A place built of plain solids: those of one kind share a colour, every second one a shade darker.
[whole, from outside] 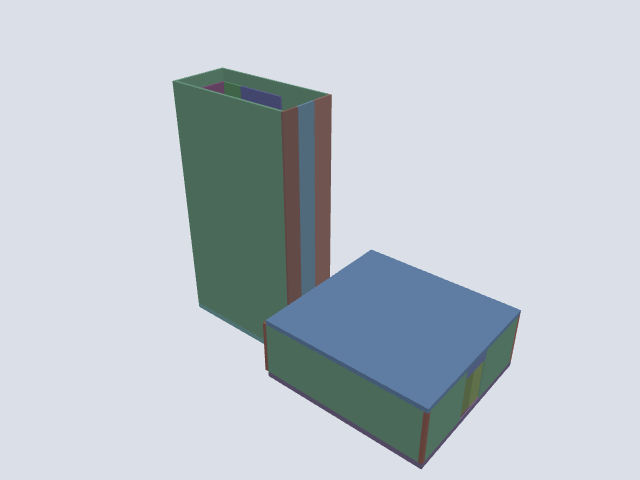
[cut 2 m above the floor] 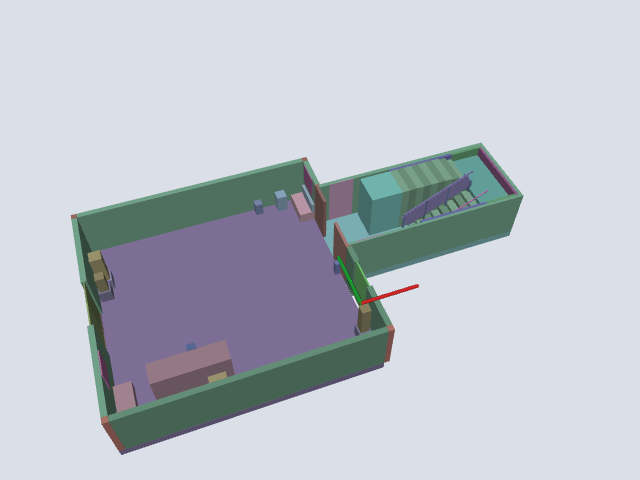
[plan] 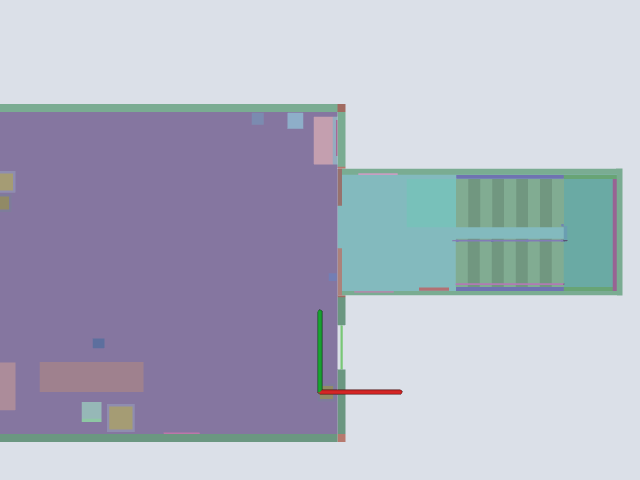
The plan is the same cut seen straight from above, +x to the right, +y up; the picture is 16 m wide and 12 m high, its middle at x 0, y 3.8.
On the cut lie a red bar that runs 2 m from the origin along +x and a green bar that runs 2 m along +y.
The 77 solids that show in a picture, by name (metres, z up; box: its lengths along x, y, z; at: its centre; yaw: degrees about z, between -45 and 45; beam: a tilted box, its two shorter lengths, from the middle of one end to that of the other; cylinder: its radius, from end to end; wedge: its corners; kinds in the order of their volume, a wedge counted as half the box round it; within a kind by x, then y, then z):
{
 "wall_1": {"box": [0.2, 3.24, 2.9], "at": [-8.31, 0.57, 1.45]},
 "wall_2": {"box": [0.2, 3.01, 2.9], "at": [-8.31, 5.49, 1.45]},
 "wall_3": {"box": [8.65, 0.2, 2.9], "at": [-3.88, -1.15, 1.45]},
 "wall_4": {"box": [8.65, 0.2, 2.9], "at": [-3.88, 7.1, 1.45]},
 "wall_5": {"box": [0.2, 1.61, 2.9], "at": [0.54, -0.24, 1.45]},
 "wall_6": {"box": [0.2, 0.71, 2.9], "at": [0.54, 2.02, 1.45]},
 "wall_7": {"box": [0.2, 1.37, 2.9], "at": [0.54, 6.32, 1.45]},
 "wall_8": {"box": [6.87, 0.11, 12.83], "at": [3.99, 2.47, 6.41]},
 "wall_9": {"box": [6.87, 0.16, 12.83], "at": [3.99, 5.51, 6.41]},
 "wall_10": {"box": [0.14, 3.17, 12.83], "at": [7.49, 4.0, 6.41]},
 "lobby_floor_slab_1": {"box": [8.85, 8.45, 0.3], "at": [-3.98, 2.98, -0.15]},
 "lobby_ceiling_slab_1": {"box": [8.85, 8.45, 0.25], "at": [-3.98, 2.98, 3.02]},
 "tread_slab_1": {"box": [0.31, 1.21, 0.16], "at": [3.55, 3.23, 0.08]},
 "tread_slab_2": {"box": [0.31, 1.21, 3.1], "at": [3.55, 4.72, 1.55]},
 "tread_slab_3": {"box": [0.31, 1.21, 0.33], "at": [3.85, 3.23, 0.16]},
 "tread_slab_4": {"box": [0.31, 1.21, 2.93], "at": [3.85, 4.72, 1.47]},
 "tread_slab_5": {"box": [0.31, 1.21, 0.49], "at": [4.15, 3.23, 0.24]},
 "tread_slab_6": {"box": [0.31, 1.21, 2.77], "at": [4.15, 4.72, 1.39]},
 "tread_slab_7": {"box": [0.31, 1.21, 0.65], "at": [4.45, 3.23, 0.33]},
 "tread_slab_8": {"box": [0.31, 1.21, 2.61], "at": [4.45, 4.72, 1.31]},
 "tread_slab_9": {"box": [0.31, 1.21, 0.81], "at": [4.75, 3.23, 0.41]},
 "tread_slab_10": {"box": [0.31, 1.21, 2.44], "at": [4.75, 4.72, 1.22]},
 "tread_slab_11": {"box": [0.31, 1.21, 0.98], "at": [5.05, 3.23, 0.49]},
 "tread_slab_12": {"box": [0.3, 1.21, 2.28], "at": [5.05, 4.72, 1.14]},
 "tread_slab_13": {"box": [0.31, 1.21, 1.14], "at": [5.35, 3.23, 0.57]},
 "tread_slab_14": {"box": [0.31, 1.21, 2.12], "at": [5.35, 4.72, 1.06]},
 "tread_slab_15": {"box": [0.31, 1.21, 1.3], "at": [5.65, 3.23, 0.65]},
 "tread_slab_16": {"box": [0.31, 1.21, 1.95], "at": [5.65, 4.72, 0.98]},
 "tread_slab_17": {"box": [0.3, 1.21, 1.46], "at": [5.95, 3.23, 0.73]},
 "tread_slab_18": {"box": [0.3, 1.21, 1.79], "at": [5.95, 4.72, 0.9]},
 "landing_slab_1": {"box": [1.24, 1.21, 3.26], "at": [2.79, 4.72, 1.63]},
 "landing_slab_2": {"box": [1.23, 2.7, 1.63], "at": [6.71, 3.98, 0.81]},
 "floor_slab_1": {"box": [7.12, 3.17, 0.3], "at": [4.0, 4.0, -0.15]},
 "wall_wall_1": {"box": [2.7, 0.1, 12.18], "at": [4.75, 2.58, 6.09]},
 "wall_wall_2": {"box": [2.69, 0.1, 12.18], "at": [4.75, 5.38, 6.09]},
 "wall_land_far_wall_1": {"box": [0.1, 2.8, 12.18], "at": [7.37, 3.93, 6.09]},
 "wall_land_wall_1": {"box": [1.23, 0.1, 12.18], "at": [6.71, 2.58, 6.09]},
 "wall_land_wall_2": {"box": [1.32, 0.1, 12.18], "at": [6.76, 5.38, 6.09]},
 "wall_cheek_1": {"box": [0.11, 1.18, 12.83], "at": [0.49, 3.0, 6.41]},
 "wall_cheek_2": {"box": [0.11, 0.93, 12.83], "at": [0.49, 5.12, 6.41]},
 "lobby_desk_body_1": {"box": [2.6, 0.75, 1.15], "at": [-5.71, 0.38, 0.57]},
 "wall_head_1": {"box": [0.11, 1.06, 10.73], "at": [0.49, 4.12, 7.46]},
 "lobby_planter_box_1": {"box": [0.45, 0.45, 0.5], "at": [-7.93, 4.72, 0.25]},
 "lobby_planter_box_2": {"box": [0.55, 0.55, 0.5], "at": [-7.88, 5.25, 0.25]},
 "lobby_planter_box_3": {"box": [0.7, 0.7, 0.65], "at": [-4.98, -0.65, 0.32]},
 "lobby_planter_box_4": {"box": [0.45, 0.45, 0.5], "at": [0.17, -0.01, 0.25]},
 "lobby_seats_seat_1": {"box": [0.6, 1.2, 0.45], "at": [-7.91, 0.14, 0.22]},
 "lobby_seats_seat_2": {"box": [0.6, 1.2, 0.45], "at": [0.14, 6.29, 0.22]},
 "lobby_planter_plant_1": {"box": [0.33, 0.33, 0.7], "at": [-7.93, 4.72, 0.85]},
 "lobby_planter_plant_2": {"box": [0.43, 0.43, 1.2], "at": [-7.88, 5.25, 1.1]},
 "lobby_planter_plant_3": {"box": [0.58, 0.58, 0.5], "at": [-4.98, -0.65, 0.9]},
 "lobby_planter_plant_4": {"box": [0.33, 0.33, 1.2], "at": [0.17, -0.01, 1.1]},
 "wallpost_1": {"box": [0.2, 0.2, 2.9], "at": [-8.31, -1.15, 1.45]},
 "wallpost_2": {"box": [0.2, 0.2, 2.9], "at": [-8.31, 7.1, 1.45]},
 "wallpost_3": {"box": [0.2, 0.2, 2.9], "at": [0.54, -1.15, 1.45]},
 "wallpost_4": {"box": [0.2, 0.2, 2.9], "at": [0.54, 7.1, 1.45]},
 "lobby_entrance_leaf_1": {"box": [0.05, 0.9, 2.35], "at": [-8.31, 2.64, 1.22]},
 "lobby_entrance_leaf_2": {"box": [0.05, 0.9, 2.28], "at": [-8.31, 3.54, 1.26]},
 "door_leaf_1": {"box": [0.99, 0.045, 2.07], "at": [1.35, 2.5, 1.04]},
 "door_leaf_2": {"box": [0.99, 0.045, 2.07], "at": [1.45, 5.45, 1.04]},
 "wall_head_lobby_entrance_1": {"box": [0.2, 1.8, 0.5], "at": [-8.31, 3.09, 2.65]},
 "lobby_lift_leaf_1": {"box": [0.06, 1.1, 2.1], "at": [0.54, 1.11, 1.05]},
 "lobby_bin_body_1": {"box": [0.4, 0.4, 0.75], "at": [-0.61, 6.78, 0.37]},
 "lobby_desk_chair_seat_1": {"box": [0.5, 0.5, 0.48], "at": [-5.71, -0.5, 0.24]},
 "lobby_board_panel_1": {"box": [0.04, 0.9, 1.2], "at": [-8.19, 0.74, 1.7]},
 "lobby_board_panel_2": {"box": [0.9, 0.04, 0.9], "at": [-3.46, -1.03, 1.45]},
 "lobby_board_panel_3": {"box": [0.04, 0.9, 1.2], "at": [0.42, 6.35, 1.7]},
 "panel_sheet_1": {"beam": [0.66, 0.038], "from": [3.47, 3.78, 0.69], "to": [6.03, 3.78, 2.08]},
 "lobby_seats_back_1": {"box": [0.12, 1.2, 0.4], "at": [0.38, 6.29, 0.65]},
 "lobby_umbrella_stand_body_1": {"box": [0.3, 0.3, 0.55], "at": [-1.56, 6.83, 0.27]},
 "lobby_wet_floor_sign_body_1": {"box": [0.3, 0.25, 0.62], "at": [-5.53, 1.22, 0.31]},
 "guard_panel_1": {"box": [0.09, 0.34, 1.1], "at": [6.14, 3.98, 2.18]},
 "furn_radiator_panel_body_1": {"box": [0.75, 0.08, 0.47], "at": [2.85, 2.57, 0.35]},
 "lobby_extinguisher_body_1": {"box": [0.2, 0.2, 0.6], "at": [0.32, 2.87, 0.3]},
 "lobby_desk_chair_back_1": {"box": [0.5, 0.08, 0.47], "at": [-5.71, -0.71, 0.71]},
 "rail_top_1": {"beam": [0.049, 0.049], "from": [3.4, 3.78, 1.08], "to": [6.1, 3.78, 2.54]},
 "handrail_rail_1": {"beam": [0.045, 0.045], "from": [3.4, 2.69, 1.08], "to": [6.1, 2.69, 2.54]}
}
